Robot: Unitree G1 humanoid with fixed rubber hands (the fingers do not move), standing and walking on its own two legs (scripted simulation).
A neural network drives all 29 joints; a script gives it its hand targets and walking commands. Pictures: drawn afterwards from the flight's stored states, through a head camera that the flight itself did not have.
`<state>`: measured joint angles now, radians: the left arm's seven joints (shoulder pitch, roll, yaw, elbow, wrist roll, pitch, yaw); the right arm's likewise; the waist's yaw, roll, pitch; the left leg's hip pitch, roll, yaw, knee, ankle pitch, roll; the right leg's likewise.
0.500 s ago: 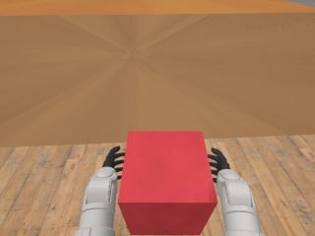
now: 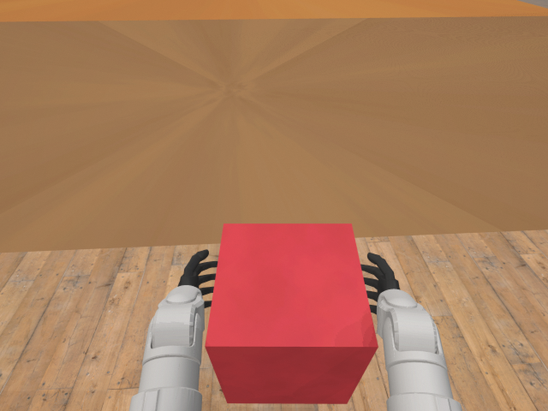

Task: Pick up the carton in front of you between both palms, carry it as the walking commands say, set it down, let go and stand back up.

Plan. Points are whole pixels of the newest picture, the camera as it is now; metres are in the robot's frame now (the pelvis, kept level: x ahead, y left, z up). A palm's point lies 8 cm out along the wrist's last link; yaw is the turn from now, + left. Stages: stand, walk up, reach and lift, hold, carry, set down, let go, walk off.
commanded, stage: hold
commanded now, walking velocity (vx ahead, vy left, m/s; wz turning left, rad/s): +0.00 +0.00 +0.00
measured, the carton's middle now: (287, 316) +0.30 +0.00 -0.02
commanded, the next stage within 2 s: carry in 0.34 s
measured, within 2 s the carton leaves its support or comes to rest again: neither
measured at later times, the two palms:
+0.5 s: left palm (192, 285) +0.31 +0.15 +0.06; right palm (386, 289) +0.30 -0.15 +0.06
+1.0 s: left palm (205, 199) +0.49 +0.16 +0.07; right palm (359, 204) +0.49 -0.14 +0.07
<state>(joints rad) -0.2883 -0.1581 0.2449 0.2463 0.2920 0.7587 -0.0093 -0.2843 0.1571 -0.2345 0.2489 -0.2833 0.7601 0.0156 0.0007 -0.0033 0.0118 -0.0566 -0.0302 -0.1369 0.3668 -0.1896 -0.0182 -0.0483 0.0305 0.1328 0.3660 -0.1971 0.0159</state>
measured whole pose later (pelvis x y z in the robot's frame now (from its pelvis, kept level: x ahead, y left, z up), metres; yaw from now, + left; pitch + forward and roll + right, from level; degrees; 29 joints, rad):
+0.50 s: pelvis +0.02 +0.00 -0.01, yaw +0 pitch +0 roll +0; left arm -0.21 -0.14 0.17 0.09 0.22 0.82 0.02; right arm -0.20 0.14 -0.16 0.08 -0.21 0.83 -0.02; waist 0.00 0.00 -0.12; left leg -0.24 0.01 -0.06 0.53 -0.33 -0.02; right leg -0.23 0.00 0.06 0.51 -0.33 0.01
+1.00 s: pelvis +0.22 +0.01 -0.01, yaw -3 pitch +5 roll +0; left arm -0.14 -0.13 0.13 -0.40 0.08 1.22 0.11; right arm -0.15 0.13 -0.07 -0.35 -0.10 1.20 -0.10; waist 0.01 -0.01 -0.09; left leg -0.30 0.01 0.20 0.51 -0.31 0.07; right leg -0.34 -0.06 -0.06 1.05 -0.47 -0.01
